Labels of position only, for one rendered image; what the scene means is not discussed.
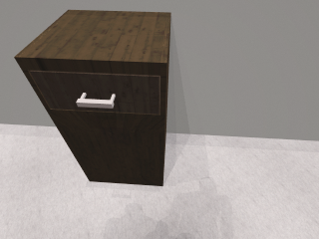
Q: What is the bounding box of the cabinet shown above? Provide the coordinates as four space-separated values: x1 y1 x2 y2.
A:
14 10 171 186

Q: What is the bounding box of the drawer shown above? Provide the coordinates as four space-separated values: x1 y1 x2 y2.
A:
30 70 160 115

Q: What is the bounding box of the handle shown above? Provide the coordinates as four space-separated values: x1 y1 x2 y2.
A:
76 93 116 109

